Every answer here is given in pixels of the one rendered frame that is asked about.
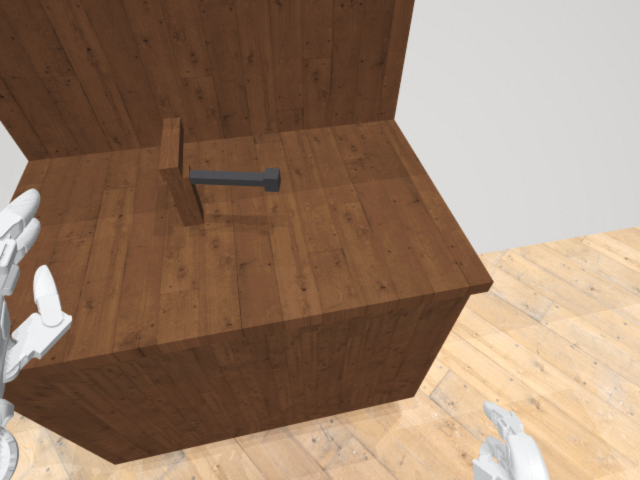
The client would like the right robot hand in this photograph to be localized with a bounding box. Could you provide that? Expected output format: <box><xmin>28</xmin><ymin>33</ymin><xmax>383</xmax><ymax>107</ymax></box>
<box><xmin>472</xmin><ymin>401</ymin><xmax>550</xmax><ymax>480</ymax></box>

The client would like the tap lever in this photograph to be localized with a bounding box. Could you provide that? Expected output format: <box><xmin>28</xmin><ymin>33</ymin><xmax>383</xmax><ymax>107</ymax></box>
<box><xmin>189</xmin><ymin>168</ymin><xmax>281</xmax><ymax>192</ymax></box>

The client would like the counter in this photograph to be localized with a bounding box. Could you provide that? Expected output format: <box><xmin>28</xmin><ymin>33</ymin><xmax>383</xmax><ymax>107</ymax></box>
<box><xmin>0</xmin><ymin>0</ymin><xmax>494</xmax><ymax>465</ymax></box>

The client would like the left robot hand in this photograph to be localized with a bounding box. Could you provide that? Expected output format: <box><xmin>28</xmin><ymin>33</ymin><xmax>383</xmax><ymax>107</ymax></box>
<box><xmin>0</xmin><ymin>188</ymin><xmax>72</xmax><ymax>399</ymax></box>

